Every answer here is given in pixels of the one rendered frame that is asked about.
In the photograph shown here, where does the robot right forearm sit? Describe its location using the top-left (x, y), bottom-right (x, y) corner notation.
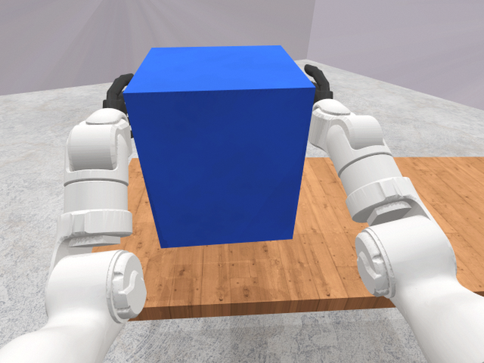
top-left (308, 99), bottom-right (457, 275)

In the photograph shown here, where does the table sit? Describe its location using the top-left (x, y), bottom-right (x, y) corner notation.
top-left (92, 157), bottom-right (484, 321)

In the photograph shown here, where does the robot right hand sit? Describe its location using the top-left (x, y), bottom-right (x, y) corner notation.
top-left (304, 64), bottom-right (333, 105)

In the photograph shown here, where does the robot left forearm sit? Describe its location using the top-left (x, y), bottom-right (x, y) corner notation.
top-left (45, 108), bottom-right (132, 316)

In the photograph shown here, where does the robot right upper arm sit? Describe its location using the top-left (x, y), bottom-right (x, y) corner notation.
top-left (355, 215), bottom-right (484, 363)

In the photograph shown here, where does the robot left hand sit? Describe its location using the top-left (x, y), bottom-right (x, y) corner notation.
top-left (103, 73), bottom-right (134, 138)

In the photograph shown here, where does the robot left upper arm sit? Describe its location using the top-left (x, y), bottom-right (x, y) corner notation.
top-left (0, 250), bottom-right (147, 363)

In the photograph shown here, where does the carton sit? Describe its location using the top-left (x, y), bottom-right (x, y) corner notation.
top-left (123, 45), bottom-right (316, 248)

